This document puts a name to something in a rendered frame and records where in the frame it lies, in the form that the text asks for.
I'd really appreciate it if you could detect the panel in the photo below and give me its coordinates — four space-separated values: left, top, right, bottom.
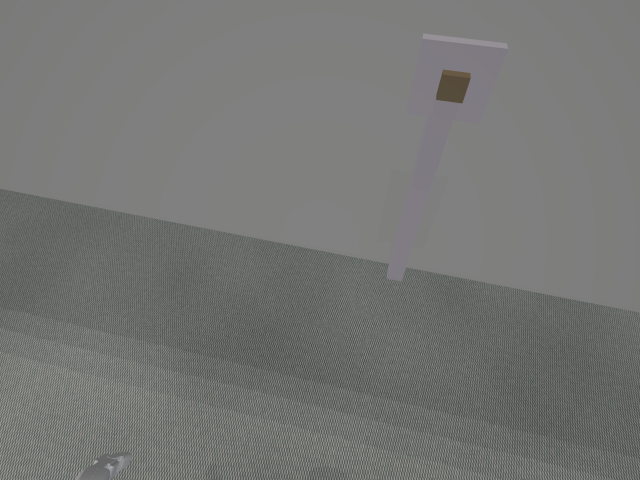
386 33 508 281

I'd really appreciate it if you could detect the robot left hand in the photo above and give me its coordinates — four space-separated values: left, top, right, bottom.
75 452 132 480

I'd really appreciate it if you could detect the button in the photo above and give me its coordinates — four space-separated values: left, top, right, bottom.
436 70 471 103

